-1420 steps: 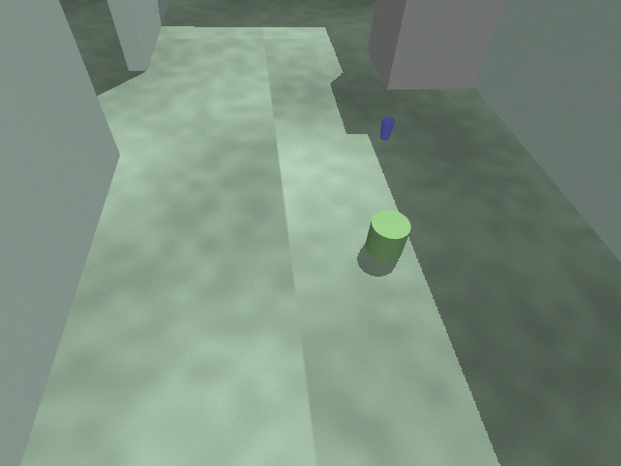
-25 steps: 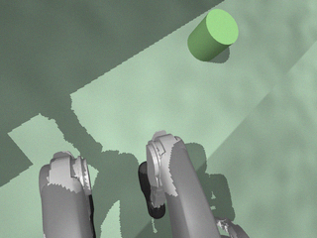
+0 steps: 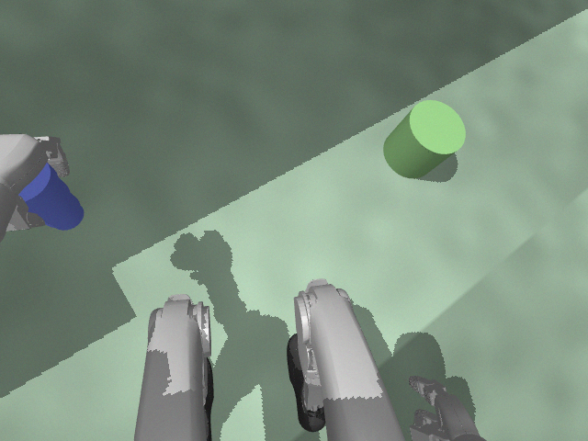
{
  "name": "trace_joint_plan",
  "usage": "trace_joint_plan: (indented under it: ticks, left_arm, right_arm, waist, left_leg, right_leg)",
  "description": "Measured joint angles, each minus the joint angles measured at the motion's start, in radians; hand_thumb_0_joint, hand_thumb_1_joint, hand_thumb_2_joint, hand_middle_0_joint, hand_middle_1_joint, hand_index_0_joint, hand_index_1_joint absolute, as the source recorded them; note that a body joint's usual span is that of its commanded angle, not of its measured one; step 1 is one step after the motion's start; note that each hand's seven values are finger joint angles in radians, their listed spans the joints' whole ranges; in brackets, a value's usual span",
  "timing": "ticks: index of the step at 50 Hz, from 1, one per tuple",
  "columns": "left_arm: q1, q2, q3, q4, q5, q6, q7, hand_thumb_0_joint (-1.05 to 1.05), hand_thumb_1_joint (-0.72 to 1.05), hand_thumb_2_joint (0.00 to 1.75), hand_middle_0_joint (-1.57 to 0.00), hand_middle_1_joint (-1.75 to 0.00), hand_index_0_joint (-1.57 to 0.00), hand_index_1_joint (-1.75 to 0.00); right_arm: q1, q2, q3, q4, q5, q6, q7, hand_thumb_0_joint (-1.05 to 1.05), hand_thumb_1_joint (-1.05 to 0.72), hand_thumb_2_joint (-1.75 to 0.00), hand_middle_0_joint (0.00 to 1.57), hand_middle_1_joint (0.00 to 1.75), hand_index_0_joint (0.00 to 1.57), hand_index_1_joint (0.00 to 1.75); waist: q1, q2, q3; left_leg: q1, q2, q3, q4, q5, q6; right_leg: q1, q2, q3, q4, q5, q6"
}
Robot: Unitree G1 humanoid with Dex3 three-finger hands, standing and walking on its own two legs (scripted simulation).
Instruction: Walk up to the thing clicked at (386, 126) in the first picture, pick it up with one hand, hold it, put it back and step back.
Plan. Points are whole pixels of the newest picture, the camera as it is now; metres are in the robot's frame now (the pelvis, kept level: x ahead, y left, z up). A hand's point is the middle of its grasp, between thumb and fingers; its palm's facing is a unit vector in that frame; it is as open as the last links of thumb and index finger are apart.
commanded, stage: lift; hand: left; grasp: from above
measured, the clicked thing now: (46, 199) +0.45 +0.30 -0.14
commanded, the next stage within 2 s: hold in 0.96 s
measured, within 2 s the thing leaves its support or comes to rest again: neither
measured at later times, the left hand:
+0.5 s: hand out of the picture +0.37 +0.26 +0.10, palm faces -0.45 -0.10 -0.89, open 9.3 cm
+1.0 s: hand out of the picture +0.38 +0.23 +0.19, palm faces -0.44 -0.11 -0.89, open 9.3 cm
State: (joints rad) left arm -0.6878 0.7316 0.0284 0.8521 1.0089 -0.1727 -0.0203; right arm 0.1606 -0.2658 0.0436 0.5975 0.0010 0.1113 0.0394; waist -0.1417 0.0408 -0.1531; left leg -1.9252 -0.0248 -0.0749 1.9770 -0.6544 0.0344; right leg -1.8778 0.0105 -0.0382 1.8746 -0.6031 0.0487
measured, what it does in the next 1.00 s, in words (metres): rises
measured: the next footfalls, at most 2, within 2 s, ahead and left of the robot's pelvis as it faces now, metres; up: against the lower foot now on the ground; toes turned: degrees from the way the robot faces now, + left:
none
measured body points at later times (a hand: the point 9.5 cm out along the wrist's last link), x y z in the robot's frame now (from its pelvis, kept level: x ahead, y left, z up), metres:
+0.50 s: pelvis +0.02 -0.01 +0.17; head +0.12 +0.00 +0.61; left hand +0.39 +0.26 +0.15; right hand +0.13 -0.27 +0.05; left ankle +0.08 +0.10 -0.43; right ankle +0.10 -0.14 -0.43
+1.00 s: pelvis +0.07 -0.02 +0.26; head +0.13 -0.02 +0.70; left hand +0.40 +0.24 +0.24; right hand +0.16 -0.28 +0.13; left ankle +0.08 +0.10 -0.43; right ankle +0.10 -0.14 -0.43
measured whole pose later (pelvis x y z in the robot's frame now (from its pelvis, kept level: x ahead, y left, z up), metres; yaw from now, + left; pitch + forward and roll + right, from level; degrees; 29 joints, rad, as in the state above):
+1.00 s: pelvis +0.07 -0.02 +0.26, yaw +3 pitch +12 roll -1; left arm -0.34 0.42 -0.16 0.81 0.97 0.01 0.11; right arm 0.26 -0.24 -0.03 0.74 0.05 -0.02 -0.06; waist -0.06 0.04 -0.10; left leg -0.70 0.01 -0.02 0.91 -0.42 0.00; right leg -0.71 0.02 0.02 0.87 -0.37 0.01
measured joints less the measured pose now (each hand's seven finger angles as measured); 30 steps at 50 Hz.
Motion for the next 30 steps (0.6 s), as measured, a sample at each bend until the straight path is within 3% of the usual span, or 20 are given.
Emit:
trace_joint_plan:
  ticks: [13,24,30]
  left_arm:
    - [0.208,-0.132,-0.063,-0.127,-0.033,0.090,0.036,0.00,0.01,0.67,-0.68,-0.99,-0.63,-0.93]
    - [0.292,-0.203,-0.117,-0.071,-0.039,0.112,0.064,0.00,0.01,0.67,-0.68,-0.99,-0.63,-0.93]
    - [0.317,-0.243,-0.135,-0.043,-0.023,0.108,0.102,0.00,0.01,0.67,-0.68,-0.99,-0.63,-0.93]
  right_arm:
    - [0.007,0.030,-0.018,0.043,0.036,-0.031,-0.041,0.01,-0.92,-0.90,0.20,0.30,0.20,0.30]
    - [0.069,0.028,-0.030,0.085,0.050,-0.102,-0.086,0.01,-0.91,-0.90,0.20,0.30,0.20,0.30]
    - [0.091,0.017,-0.047,0.101,0.051,-0.128,-0.094,0.01,-0.91,-0.90,0.20,0.30,0.20,0.30]
  waist:
    - [0.037,0.010,-0.011]
    - [0.047,0.005,-0.008]
    - [0.055,0.001,0.001]
  left_leg:
    - [0.386,0.022,0.019,-0.309,0.049,-0.011]
    - [0.729,0.031,0.031,-0.603,0.120,-0.026]
    - [0.866,0.033,0.036,-0.729,0.153,-0.031]
  right_leg:
    - [0.365,0.012,0.020,-0.293,0.057,-0.010]
    - [0.694,0.015,0.033,-0.568,0.123,-0.026]
    - [0.826,0.015,0.038,-0.685,0.152,-0.032]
